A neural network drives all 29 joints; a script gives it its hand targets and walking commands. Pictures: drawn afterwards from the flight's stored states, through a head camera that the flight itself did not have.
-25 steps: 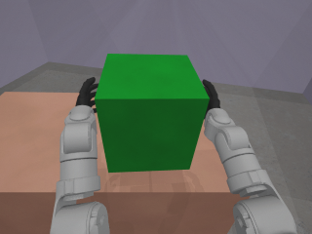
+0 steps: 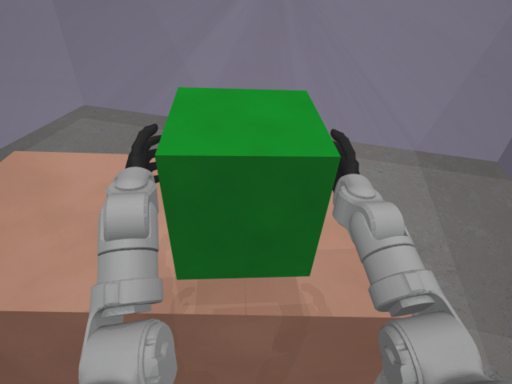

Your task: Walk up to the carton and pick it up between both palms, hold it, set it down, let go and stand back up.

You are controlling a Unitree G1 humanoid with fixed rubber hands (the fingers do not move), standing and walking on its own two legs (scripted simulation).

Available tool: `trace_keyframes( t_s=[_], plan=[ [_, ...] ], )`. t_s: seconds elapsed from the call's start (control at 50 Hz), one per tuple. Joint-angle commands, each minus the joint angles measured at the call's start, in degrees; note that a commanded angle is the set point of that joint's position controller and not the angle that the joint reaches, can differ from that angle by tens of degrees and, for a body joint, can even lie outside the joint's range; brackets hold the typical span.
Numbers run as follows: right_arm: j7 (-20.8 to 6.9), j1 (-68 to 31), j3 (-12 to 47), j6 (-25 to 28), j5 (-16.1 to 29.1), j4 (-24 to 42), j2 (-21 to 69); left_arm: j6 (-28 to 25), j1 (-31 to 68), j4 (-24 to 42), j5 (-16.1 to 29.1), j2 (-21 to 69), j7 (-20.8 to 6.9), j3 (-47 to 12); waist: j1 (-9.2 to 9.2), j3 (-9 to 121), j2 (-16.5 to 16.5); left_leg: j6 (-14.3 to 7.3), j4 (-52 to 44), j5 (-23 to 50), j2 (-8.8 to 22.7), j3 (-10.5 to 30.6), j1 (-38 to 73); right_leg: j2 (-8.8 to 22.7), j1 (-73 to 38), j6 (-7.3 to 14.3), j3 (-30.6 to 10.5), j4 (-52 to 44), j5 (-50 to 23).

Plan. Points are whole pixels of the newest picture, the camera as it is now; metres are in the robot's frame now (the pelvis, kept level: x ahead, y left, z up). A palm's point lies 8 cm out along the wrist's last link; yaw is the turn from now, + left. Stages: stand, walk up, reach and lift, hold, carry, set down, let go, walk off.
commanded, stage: hold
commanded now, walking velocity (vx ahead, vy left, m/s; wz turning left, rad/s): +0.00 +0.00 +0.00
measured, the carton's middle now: (244, 181) +0.40 +0.01 +0.18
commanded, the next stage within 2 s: none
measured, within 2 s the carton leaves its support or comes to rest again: neither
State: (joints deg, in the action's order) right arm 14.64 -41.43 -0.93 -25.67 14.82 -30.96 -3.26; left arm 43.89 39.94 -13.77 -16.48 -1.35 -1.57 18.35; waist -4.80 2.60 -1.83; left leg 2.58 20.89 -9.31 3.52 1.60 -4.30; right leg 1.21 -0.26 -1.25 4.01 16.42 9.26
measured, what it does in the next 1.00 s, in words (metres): stands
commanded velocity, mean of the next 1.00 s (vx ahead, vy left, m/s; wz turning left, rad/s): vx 0.00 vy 0.00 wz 0.00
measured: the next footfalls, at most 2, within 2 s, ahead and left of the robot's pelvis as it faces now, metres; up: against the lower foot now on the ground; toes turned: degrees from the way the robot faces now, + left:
none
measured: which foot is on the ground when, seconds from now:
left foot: down 0.00-1.00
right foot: down 0.00-1.00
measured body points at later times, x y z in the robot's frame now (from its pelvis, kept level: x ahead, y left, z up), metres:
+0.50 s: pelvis +0.01 +0.00 +0.00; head -0.06 +0.02 +0.44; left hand +0.39 +0.16 +0.22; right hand +0.38 -0.15 +0.20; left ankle +0.03 +0.14 -0.75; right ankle +0.01 -0.13 -0.75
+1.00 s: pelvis +0.00 +0.00 +0.00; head -0.06 +0.02 +0.44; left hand +0.38 +0.16 +0.22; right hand +0.37 -0.15 +0.20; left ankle +0.03 +0.14 -0.75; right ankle +0.01 -0.13 -0.75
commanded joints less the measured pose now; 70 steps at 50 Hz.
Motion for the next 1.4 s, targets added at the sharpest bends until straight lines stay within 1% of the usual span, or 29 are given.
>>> trace_keyframes(
  t_s=[0.0, 0.12, 0.16, 0.28, 0.34, 0.44, 0.54, 0.6, 0.68, 0.76, 0.8, 0.84, 0.92, 0.96, 1.08, 1.1, 1.14, 1.2, 1.24, 1.32, 1.38],
  plan=[
    [-7.03, -53.22, 20.0, 4.61, 5.94, 20.68, 35.0, -5.51, 42.92, 9.7, 11.17, 36.17, -7.46, -31.04, -1.11, 22.94, 5.85, 0.89, -0.73, 14.18, -6.5, -3.1, 8.04, -5.92, -1.85, -0.97, 0.45, -1.57, -7.31],
    [-7.63, -53.81, 19.54, 5.0, 5.57, 19.55, 34.78, -5.67, 42.58, 7.46, 11.0, 36.8, -7.05, -30.76, -0.92, 22.03, 5.69, 0.8, -1.1, 12.56, -6.35, -3.0, 7.35, -5.83, -0.98, -0.76, 0.37, -1.95, -5.27],
    [-7.72, -54.42, 19.63, 5.29, 5.66, 19.79, 34.68, -5.84, 42.83, 7.49, 11.03, 36.99, -6.87, -30.65, -0.68, 23.0, 5.67, 0.79, -0.97, 13.21, -6.25, -3.02, 7.68, -6.02, -0.94, -0.75, 0.55, -1.86, -5.53],
    [-7.4, -54.07, 21.0, 5.46, 6.73, 21.21, 34.79, -5.8, 41.52, 8.58, 11.4, 37.24, -6.52, -31.1, -0.45, 24.36, 5.29, 0.85, 0.09, 16.51, -6.41, -2.86, 8.78, -6.13, -2.26, -0.92, 0.36, -1.6, -8.8],
    [-7.16, -53.21, 21.29, 5.2, 6.86, 21.1, 34.76, -5.66, 40.83, 8.84, 11.09, 36.4, -6.61, -30.62, -0.43, 23.47, 4.63, 0.62, -0.04, 16.46, -6.52, -2.92, 8.42, -6.05, -2.4, -1.12, 0.25, -1.72, -9.49],
    [-6.65, -52.45, 22.61, 4.77, 7.86, 23.08, 35.01, -5.37, 40.06, 10.89, 11.29, 36.18, -6.7, -30.99, -0.41, 23.78, 4.37, 0.71, 0.49, 18.71, -6.75, -2.86, 8.8, -6.13, -3.89, -1.56, 0.04, -1.21, -12.88],
    [-6.24, -51.5, 23.17, 4.41, 8.5, 25.3, 34.92, -5.12, 39.53, 13.59, 11.8, 36.28, -6.71, -32.4, -0.8, 24.09, 4.69, 1.16, 0.99, 20.71, -6.81, -2.51, 9.55, -6.35, -3.96, -1.6, 0.08, -0.87, -14.89],
    [-5.94, -50.28, 23.31, 3.85, 8.51, 25.44, 34.66, -4.64, 38.42, 13.86, 11.52, 35.69, -6.94, -32.35, -1.01, 23.22, 4.44, 1.06, 0.91, 20.41, -6.93, -2.63, 9.27, -6.15, -4.78, -1.83, -0.14, -0.93, -15.87],
    [-5.96, -50.03, 22.65, 3.41, 7.89, 24.84, 34.52, -4.21, 38.31, 12.95, 10.72, 35.15, -7.46, -31.56, -0.79, 21.45, 4.08, 0.76, -0.25, 18.04, -6.84, -2.75, 7.83, -6.04, -4.73, -1.78, -0.1, -1.2, -14.0],
    [-6.01, -50.55, 23.0, 3.53, 8.02, 25.73, 34.73, -4.22, 38.5, 13.96, 11.24, 35.38, -7.47, -31.95, -0.71, 22.54, 4.12, 0.98, 0.13, 18.82, -6.84, -2.6, 8.49, -6.15, -4.55, -1.72, 0.02, -0.89, -14.28],
    [-6.13, -50.51, 22.82, 3.54, 7.85, 25.46, 34.76, -4.27, 39.05, 13.78, 11.15, 35.34, -7.45, -32.15, -0.86, 22.5, 4.57, 0.93, 0.02, 18.06, -6.91, -2.73, 8.73, -6.16, -4.21, -1.65, 0.11, -1.09, -13.21],
    [-6.21, -50.98, 22.89, 3.73, 7.87, 25.8, 34.91, -4.4, 39.45, 13.83, 11.43, 35.67, -7.36, -32.43, -0.87, 23.32, 4.26, 0.92, 0.1, 17.95, -6.78, -2.72, 9.08, -6.25, -3.76, -1.6, 0.23, -1.05, -12.72],
    [-6.23, -50.97, 22.29, 3.65, 7.15, 24.53, 34.89, -4.42, 39.22, 12.44, 11.27, 35.54, -7.39, -31.93, -0.83, 22.42, 4.16, 0.65, -0.27, 16.26, -6.71, -2.73, 8.19, -5.97, -3.64, -1.49, 0.1, -1.2, -11.36],
    [-6.38, -51.29, 22.04, 3.74, 7.12, 23.93, 34.85, -4.41, 39.78, 12.29, 11.17, 35.74, -7.38, -32.04, -0.98, 22.39, 4.82, 0.66, -0.37, 15.97, -6.72, -2.79, 8.19, -5.92, -3.22, -1.36, 0.08, -1.35, -10.67],
    [-6.89, -52.89, 20.89, 4.16, 6.34, 21.95, 34.88, -4.6, 40.65, 9.28, 10.8, 36.01, -7.39, -30.65, -0.55, 21.64, 4.32, 0.38, -0.99, 13.46, -6.6, -3.02, 7.33, -5.75, -2.31, -1.2, 0.24, -1.74, -7.73],
    [-7.05, -53.31, 20.95, 4.27, 6.42, 21.79, 35.27, -4.86, 41.71, 9.96, 10.93, 36.16, -7.26, -30.88, -0.35, 22.28, 4.53, 0.35, -0.98, 13.33, -6.55, -3.11, 7.31, -5.77, -2.26, -1.17, 0.3, -1.67, -7.25],
    [-7.15, -53.55, 20.89, 4.45, 6.44, 21.71, 35.08, -4.98, 41.31, 9.07, 11.14, 36.38, -7.1, -30.95, -0.45, 22.45, 4.54, 0.42, -0.81, 13.73, -6.5, -2.99, 7.67, -5.87, -1.95, -1.08, 0.3, -1.75, -7.43],
    [-7.13, -53.42, 21.02, 4.58, 6.62, 21.49, 35.3, -5.3, 41.82, 9.56, 11.42, 36.41, -6.91, -31.24, -0.65, 23.65, 4.72, 0.55, -0.38, 14.87, -6.57, -2.98, 8.27, -5.98, -1.95, -1.03, 0.35, -1.53, -8.65],
    [-6.99, -53.26, 21.06, 4.58, 6.64, 21.49, 35.05, -5.28, 41.09, 8.85, 11.19, 36.25, -6.95, -30.77, -0.58, 23.49, 4.22, 0.46, -0.34, 14.73, -6.61, -2.95, 8.07, -5.92, -2.35, -1.19, 0.23, -1.63, -8.88],
    [-7.04, -53.75, 20.68, 4.53, 6.59, 20.52, 35.23, -5.32, 41.82, 8.01, 11.04, 36.19, -7.03, -30.14, -0.43, 22.24, 4.11, 0.27, -0.93, 13.43, -6.48, -2.89, 7.38, -5.89, -2.0, -1.17, 0.18, -1.94, -7.25],
    [-7.07, -53.5, 20.67, 4.67, 6.58, 20.54, 35.01, -5.3, 41.39, 8.45, 10.83, 36.36, -7.01, -30.24, -0.46, 22.22, 4.48, 0.43, -0.77, 14.52, -6.51, -3.08, 7.59, -5.89, -2.34, -1.1, 0.33, -1.84, -8.01]
  ],
)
